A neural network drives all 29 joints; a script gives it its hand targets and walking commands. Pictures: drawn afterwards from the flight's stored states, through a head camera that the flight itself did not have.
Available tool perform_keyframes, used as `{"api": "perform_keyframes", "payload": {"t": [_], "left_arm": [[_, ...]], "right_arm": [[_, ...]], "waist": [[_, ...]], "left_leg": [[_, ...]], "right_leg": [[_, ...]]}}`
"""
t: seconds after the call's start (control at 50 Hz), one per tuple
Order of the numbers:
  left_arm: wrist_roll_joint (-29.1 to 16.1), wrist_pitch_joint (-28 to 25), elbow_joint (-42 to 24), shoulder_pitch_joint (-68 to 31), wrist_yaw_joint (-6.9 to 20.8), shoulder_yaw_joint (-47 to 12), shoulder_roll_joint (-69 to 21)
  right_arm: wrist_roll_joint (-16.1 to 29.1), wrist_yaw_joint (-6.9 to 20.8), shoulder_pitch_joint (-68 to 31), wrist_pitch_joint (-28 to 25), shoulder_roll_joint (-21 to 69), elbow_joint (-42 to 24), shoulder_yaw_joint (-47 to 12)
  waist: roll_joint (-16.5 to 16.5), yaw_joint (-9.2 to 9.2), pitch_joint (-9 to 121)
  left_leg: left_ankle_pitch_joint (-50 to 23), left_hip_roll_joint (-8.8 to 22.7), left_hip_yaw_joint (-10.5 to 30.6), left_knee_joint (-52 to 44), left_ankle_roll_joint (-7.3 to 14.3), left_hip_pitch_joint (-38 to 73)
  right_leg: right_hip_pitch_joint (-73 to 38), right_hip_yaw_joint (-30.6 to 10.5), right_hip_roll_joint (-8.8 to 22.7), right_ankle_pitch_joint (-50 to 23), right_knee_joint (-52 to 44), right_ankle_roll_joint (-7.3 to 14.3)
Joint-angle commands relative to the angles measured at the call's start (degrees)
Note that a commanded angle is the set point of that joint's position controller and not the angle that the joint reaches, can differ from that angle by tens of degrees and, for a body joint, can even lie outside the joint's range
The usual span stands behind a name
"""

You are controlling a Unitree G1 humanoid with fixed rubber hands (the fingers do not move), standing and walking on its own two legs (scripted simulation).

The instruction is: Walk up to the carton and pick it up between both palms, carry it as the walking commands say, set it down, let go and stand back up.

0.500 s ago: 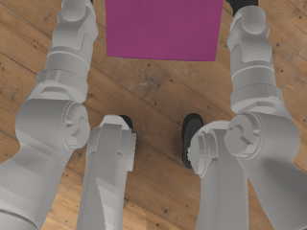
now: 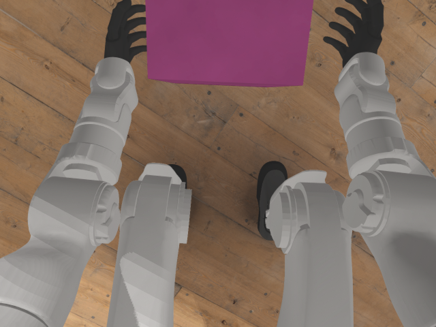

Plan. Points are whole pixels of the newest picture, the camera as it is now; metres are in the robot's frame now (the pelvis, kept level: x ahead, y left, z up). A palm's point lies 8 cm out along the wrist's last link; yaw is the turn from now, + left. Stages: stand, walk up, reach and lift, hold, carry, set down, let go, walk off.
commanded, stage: set down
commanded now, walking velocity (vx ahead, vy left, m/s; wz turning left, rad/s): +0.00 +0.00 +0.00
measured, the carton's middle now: (225, 22) +0.53 +0.01 -0.28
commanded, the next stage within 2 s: let go in 1.46 s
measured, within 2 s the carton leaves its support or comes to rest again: neither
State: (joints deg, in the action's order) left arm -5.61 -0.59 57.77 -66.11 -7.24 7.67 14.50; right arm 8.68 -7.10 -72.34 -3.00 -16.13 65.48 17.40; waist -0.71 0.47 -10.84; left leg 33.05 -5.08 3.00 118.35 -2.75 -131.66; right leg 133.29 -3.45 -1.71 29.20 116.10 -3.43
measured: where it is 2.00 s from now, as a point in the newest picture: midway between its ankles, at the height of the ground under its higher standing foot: (219, 215)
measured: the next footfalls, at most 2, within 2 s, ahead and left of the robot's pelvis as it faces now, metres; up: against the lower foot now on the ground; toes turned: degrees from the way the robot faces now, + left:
none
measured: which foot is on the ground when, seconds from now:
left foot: down 0.00-1.00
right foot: down 0.00-1.00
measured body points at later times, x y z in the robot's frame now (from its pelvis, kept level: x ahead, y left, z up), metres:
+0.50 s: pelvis -0.03 +0.00 +0.02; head +0.34 +0.01 +0.26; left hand +0.50 +0.17 -0.16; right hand +0.49 -0.22 -0.15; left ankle +0.10 +0.13 -0.37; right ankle +0.12 -0.14 -0.37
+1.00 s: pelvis -0.01 +0.00 +0.13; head +0.35 +0.01 +0.39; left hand +0.52 +0.17 +0.00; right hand +0.51 -0.22 +0.00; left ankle +0.10 +0.13 -0.37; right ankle +0.12 -0.14 -0.37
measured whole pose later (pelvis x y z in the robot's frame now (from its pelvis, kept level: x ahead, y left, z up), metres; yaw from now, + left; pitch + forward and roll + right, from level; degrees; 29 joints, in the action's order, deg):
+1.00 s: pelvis -0.01 +0.00 +0.13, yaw -1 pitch +26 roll -2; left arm -8.8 24.0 22.6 -64.4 -7.7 5.7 20.5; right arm 10.8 -7.0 -64.7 21.4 -20.9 27.4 13.3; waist 0.1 0.6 -29.9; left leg 31.5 -3.8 5.0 98.7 -2.8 -93.4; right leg 94.0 -1.6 -1.2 27.7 95.4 -3.1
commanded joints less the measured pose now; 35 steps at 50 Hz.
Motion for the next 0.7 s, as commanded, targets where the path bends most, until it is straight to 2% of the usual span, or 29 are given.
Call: {"api": "perform_keyframes", "payload": {"t": [0.0,0.02,0.04,0.06,0.08,0.1,0.14,0.18,0.22,0.24,0.26,0.28,0.3,0.32,0.34,0.36,0.4,0.42,0.44,0.46,0.48,0.5,0.52,0.54,0.58,0.6,0.64,0.66,0.68], "left_arm": [[-6.59,-1.46,-13.94,-20.76,0.35,-7.87,8.49],[-7.86,-0.97,-12.09,-20.75,1.01,-9.90,7.07],[-7.48,-0.75,-13.95,-20.22,0.92,-9.62,7.55],[-7.39,-0.34,-12.84,-19.13,1.20,-9.01,8.04],[-8.17,0.36,-11.20,-19.33,1.26,-9.59,7.47],[-7.33,0.50,-13.04,-17.77,1.38,-8.43,7.31],[-7.65,1.10,-17.77,-16.79,0.55,-6.83,10.00],[-6.31,2.05,-25.00,-16.12,-0.24,-4.67,11.27],[-5.76,3.75,-26.25,-13.83,-0.78,-3.54,10.95],[-6.12,4.61,-29.56,-14.85,-0.82,-4.16,10.31],[-4.80,5.77,-26.46,-11.76,-1.09,-3.90,10.92],[-5.99,6.73,-31.08,-13.45,-0.75,-4.18,10.07],[-4.96,7.96,-31.91,-13.76,-0.85,-2.77,11.29],[-5.20,8.90,-36.87,-15.69,-1.02,-3.08,11.75],[-4.33,9.92,-40.94,-16.16,-1.57,-1.48,13.69],[-4.17,11.24,-40.44,-17.56,-2.21,-1.42,14.12],[-4.15,14.44,-45.48,-21.00,-2.74,-0.30,15.76],[-3.77,15.82,-44.41,-21.44,-2.97,0.80,17.69],[-4.98,16.82,-49.45,-21.73,-3.20,-0.60,16.04],[-4.94,17.73,-50.71,-24.00,-3.37,-0.18,16.49],[-5.52,18.93,-49.77,-24.10,-3.49,-1.04,16.28],[-4.66,19.90,-44.17,-24.03,-3.27,-1.69,14.58],[-3.61,20.19,-44.26,-24.55,-2.90,-1.89,13.88],[-3.93,20.76,-42.89,-23.89,-2.80,-1.22,14.42],[-3.59,21.79,-37.97,-22.92,-2.29,-2.10,12.46],[-3.78,22.10,-35.75,-21.55,-1.65,-3.08,10.89],[-3.30,21.53,-37.68,-19.59,-1.31,-2.50,11.86],[-3.05,21.22,-42.42,-20.41,-1.27,-2.02,11.70],[-3.01,21.19,-45.20,-20.39,-1.55,-1.37,11.68]], "right_arm": [[2.55,-0.30,-7.00,-2.34,-7.00,-12.32,-8.63],[3.64,-0.12,-8.67,-2.16,-6.28,-12.94,-11.11],[2.88,-0.25,-7.83,-2.11,-7.07,-14.81,-9.41],[2.98,-0.14,-8.52,-1.68,-6.92,-15.13,-10.54],[3.08,-0.41,-9.28,-1.17,-8.19,-15.84,-9.47],[2.70,-0.43,-9.69,-1.14,-8.76,-19.08,-9.45],[3.36,-1.13,-8.28,-0.51,-8.65,-25.08,-8.74],[4.85,-1.41,-5.58,0.44,-7.71,-30.62,-8.34],[4.83,-1.52,-2.31,2.69,-8.32,-30.52,-7.82],[5.73,-1.47,-0.85,4.08,-5.60,-29.91,-10.55],[4.68,-1.60,-0.41,5.27,-8.31,-29.28,-8.64],[6.14,-1.39,-1.93,6.61,-6.35,-32.46,-10.27],[4.37,-1.76,-3.81,7.79,-9.86,-34.35,-8.01],[6.55,-1.51,-5.48,8.85,-8.13,-38.96,-9.45],[5.62,-1.84,-6.81,9.91,-11.04,-43.03,-7.64],[6.57,-2.00,-8.22,11.37,-11.65,-42.43,-7.57],[6.28,-2.11,-11.73,13.83,-16.67,-47.68,-5.14],[7.28,-2.08,-13.49,15.17,-16.44,-49.87,-5.56],[7.09,-2.17,-14.49,16.09,-18.35,-55.92,-3.84],[6.77,-2.17,-14.94,17.19,-19.48,-55.27,-3.31],[5.68,-2.21,-15.32,18.40,-19.26,-54.14,-3.12],[4.34,-1.54,-14.02,19.14,-19.93,-47.96,-3.22],[5.19,-1.01,-13.90,19.67,-18.24,-45.80,-3.61],[4.62,-0.64,-14.16,19.93,-18.78,-47.63,-2.99],[3.20,-0.18,-12.10,20.77,-17.56,-42.19,-2.32],[2.41,0.07,-11.53,20.83,-17.77,-41.21,-1.23],[2.10,0.24,-10.99,20.27,-18.32,-45.19,-0.27],[3.29,0.35,-9.97,20.25,-16.07,-47.83,-1.11],[2.71,0.25,-9.26,20.31,-16.95,-49.84,-0.26]], "waist": [[2.78,7.22,71.63],[3.29,6.49,72.31],[3.26,7.57,73.98],[2.02,6.56,74.86],[3.53,7.05,73.62],[2.81,5.48,76.34],[1.33,5.94,87.88],[1.61,4.33,98.29],[2.10,3.86,102.32],[1.17,4.02,105.12],[2.27,4.08,101.98],[1.50,3.76,105.70],[0.57,4.52,106.56],[0.38,3.31,111.28],[0.97,3.30,114.48],[2.60,2.55,115.68],[3.02,4.61,119.93],[3.19,2.73,117.98],[4.29,3.41,120.86],[5.29,2.84,119.26],[4.66,4.13,116.83],[6.50,4.40,107.78],[8.67,2.28,103.43],[7.75,3.88,104.74],[7.67,5.11,98.45],[8.20,5.59,98.82],[8.83,5.62,103.64],[9.61,4.18,110.24],[8.79,4.38,116.35]], "left_leg": [[-22.60,1.92,-3.33,-4.52,-0.10,31.10],[-22.03,2.15,-4.06,-4.60,-0.28,32.74],[-22.19,1.97,-3.65,-5.05,-0.16,33.30],[-21.15,1.81,-4.16,-5.15,-0.33,31.75],[-19.12,2.19,-4.79,-5.59,-0.33,33.68],[-21.03,1.80,-4.66,-6.07,-0.56,33.61],[-24.10,1.62,-4.92,-6.27,-0.19,41.16],[-28.78,1.01,-6.04,-6.84,-0.64,47.86],[-28.41,0.65,-6.91,-7.85,-0.49,51.31],[-26.30,0.52,-7.43,-9.14,-0.34,53.44],[-22.69,0.48,-8.12,-9.73,-0.46,52.01],[-22.25,0.37,-8.89,-10.63,-0.21,53.96],[-19.79,0.24,-8.87,-11.39,-0.35,52.63],[-20.56,0.01,-9.06,-12.56,0.00,57.39],[-21.27,-0.26,-8.78,-12.59,-0.23,59.44],[-21.05,0.02,-9.11,-13.22,-0.30,61.68],[-17.64,0.05,-7.28,-15.39,-0.04,67.49],[-16.81,0.21,-7.72,-15.87,0.15,67.36],[-18.79,-0.13,-7.72,-17.01,0.22,71.12],[-17.49,-0.23,-7.90,-17.16,-0.04,70.29],[-14.42,0.03,-6.96,-19.16,0.44,70.81],[-10.39,0.11,-7.18,-20.10,0.22,67.38],[-7.79,0.44,-6.70,-21.67,0.41,65.30],[-7.72,0.86,-6.28,-22.53,0.56,67.03],[-4.97,0.80,-5.95,-24.73,0.60,64.88],[-5.18,0.94,-5.55,-25.76,0.64,65.49],[-10.16,0.75,-5.50,-26.54,0.21,68.94],[-14.62,0.33,-5.97,-26.89,0.05,72.60],[-18.65,-0.26,-6.34,-26.86,-0.21,75.55]], "right_leg": [[-41.39,5.53,1.06,-24.88,-1.80,1.58],[-41.90,5.54,1.25,-23.94,-2.51,1.59],[-42.46,6.23,1.16,-24.98,-1.92,1.67],[-45.08,6.22,1.17,-24.61,-2.18,1.64],[-44.35,6.53,1.34,-22.09,-3.06,1.53],[-45.59,6.18,0.85,-23.68,-3.27,1.48],[-52.57,7.59,0.55,-26.41,-3.30,1.08],[-57.95,8.57,-0.47,-31.09,-3.76,1.29],[-59.27,8.85,-0.69,-29.29,-5.18,1.22],[-62.72,9.16,-0.79,-28.46,-6.44,1.19],[-59.78,9.43,-1.22,-24.07,-7.43,1.13],[-64.44,9.02,-1.19,-24.48,-8.81,0.99],[-65.59,9.04,-1.42,-22.51,-9.51,1.26],[-68.01,9.30,-1.59,-23.32,-10.45,1.22],[-69.56,9.10,-1.80,-23.65,-10.65,1.49],[-70.64,8.92,-1.87,-22.82,-11.20,1.47],[-70.28,10.04,-1.71,-18.42,-12.37,1.94],[-70.13,10.22,-1.65,-17.11,-12.98,1.78],[-72.93,10.29,-2.08,-18.71,-13.76,2.16],[-72.01,9.46,-1.54,-17.05,-14.28,2.54],[-71.83,10.47,-1.52,-14.54,-15.27,2.17],[-66.23,10.31,-1.05,-10.14,-16.16,2.59],[-63.47,9.54,-0.73,-8.05,-16.49,3.00],[-64.77,10.22,-0.84,-8.47,-17.59,2.85],[-63.38,10.53,-0.87,-6.42,-19.88,3.08],[-63.23,11.04,-1.10,-7.00,-19.85,2.88],[-66.39,10.85,-1.68,-11.22,-21.46,3.02],[-69.49,10.83,-1.85,-15.72,-21.25,3.15],[-72.62,10.78,-2.44,-18.88,-21.78,3.27]]}}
